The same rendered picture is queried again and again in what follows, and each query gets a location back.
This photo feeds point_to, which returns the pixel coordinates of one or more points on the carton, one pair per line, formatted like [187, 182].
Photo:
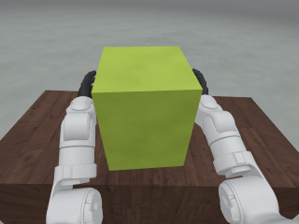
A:
[146, 101]

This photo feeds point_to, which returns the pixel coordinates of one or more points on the robot left upper arm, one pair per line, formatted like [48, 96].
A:
[76, 206]

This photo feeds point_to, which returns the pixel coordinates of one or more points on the pedestal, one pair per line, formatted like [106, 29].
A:
[187, 194]

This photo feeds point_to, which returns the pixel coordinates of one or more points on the left robot hand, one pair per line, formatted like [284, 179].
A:
[86, 86]

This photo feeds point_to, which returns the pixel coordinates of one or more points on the robot left forearm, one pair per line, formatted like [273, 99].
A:
[77, 143]

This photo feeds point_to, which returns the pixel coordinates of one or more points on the robot right forearm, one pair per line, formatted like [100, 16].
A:
[230, 155]

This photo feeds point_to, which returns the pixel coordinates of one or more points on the right robot hand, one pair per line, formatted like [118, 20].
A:
[201, 80]

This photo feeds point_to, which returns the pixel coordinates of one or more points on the robot right upper arm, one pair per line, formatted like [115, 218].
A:
[249, 200]

